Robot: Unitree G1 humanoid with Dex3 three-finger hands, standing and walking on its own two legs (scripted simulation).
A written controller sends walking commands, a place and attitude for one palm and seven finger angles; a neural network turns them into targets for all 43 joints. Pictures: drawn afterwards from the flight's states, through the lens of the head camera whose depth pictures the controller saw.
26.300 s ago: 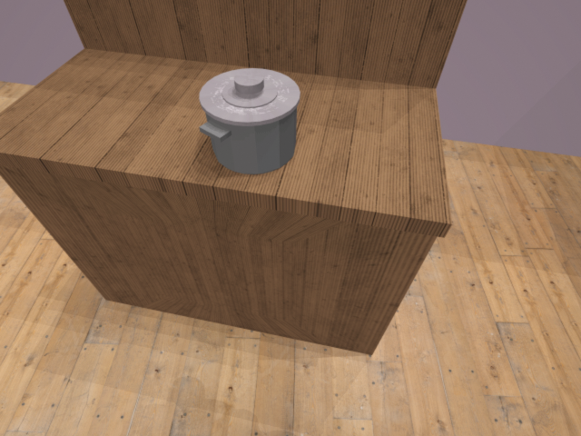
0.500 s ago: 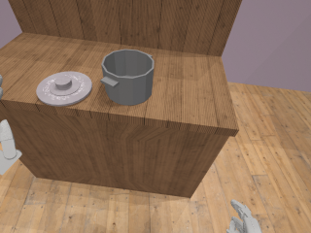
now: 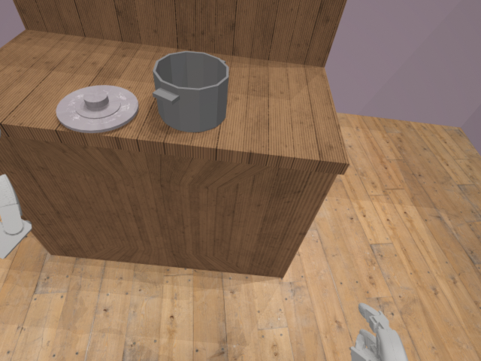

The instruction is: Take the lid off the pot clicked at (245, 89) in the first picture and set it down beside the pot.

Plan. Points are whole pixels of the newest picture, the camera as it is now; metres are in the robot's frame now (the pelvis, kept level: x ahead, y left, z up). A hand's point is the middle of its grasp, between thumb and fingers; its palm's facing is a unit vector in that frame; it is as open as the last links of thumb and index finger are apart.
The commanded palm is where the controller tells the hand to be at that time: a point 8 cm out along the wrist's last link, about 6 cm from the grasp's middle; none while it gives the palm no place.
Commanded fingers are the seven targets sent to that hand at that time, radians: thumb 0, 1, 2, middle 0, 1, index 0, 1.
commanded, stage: stop stepping back and stand still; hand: left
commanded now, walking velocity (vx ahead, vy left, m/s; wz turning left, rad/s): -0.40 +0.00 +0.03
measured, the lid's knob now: (96, 98) +0.66 +0.39 +0.04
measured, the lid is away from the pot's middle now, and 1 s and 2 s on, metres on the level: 0.23 0.23 0.23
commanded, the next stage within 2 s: let the arm hang, fingers relaxed in 1.76 s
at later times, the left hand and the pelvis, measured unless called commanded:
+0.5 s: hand out of the picture +0.11 +0.26 +0.20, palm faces +0.42 -0.83 -0.35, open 7.4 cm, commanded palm +0.04 +0.29 +0.22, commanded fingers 0.00 0.90 0.90 -0.20 -0.30 -0.20 -0.30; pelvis -0.09 +0.01 +0.01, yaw +0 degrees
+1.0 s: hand (53, 344) +0.15 +0.28 -0.02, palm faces +0.17 -0.91 -0.38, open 7.4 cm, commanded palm none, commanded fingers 0.00 0.90 0.90 -0.20 -0.30 -0.20 -0.30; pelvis -0.07 +0.03 -0.01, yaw +2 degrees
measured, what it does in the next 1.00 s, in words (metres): steps on the spot: right foot, then left foot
